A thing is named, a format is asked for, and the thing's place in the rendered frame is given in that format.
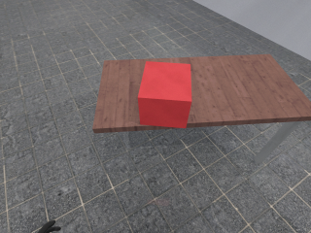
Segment table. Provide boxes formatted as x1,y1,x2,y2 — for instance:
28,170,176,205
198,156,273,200
92,53,311,164

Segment carton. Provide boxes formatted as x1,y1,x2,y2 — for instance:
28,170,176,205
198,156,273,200
137,61,192,128

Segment robot left hand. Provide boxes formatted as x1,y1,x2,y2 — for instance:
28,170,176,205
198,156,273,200
38,220,61,233

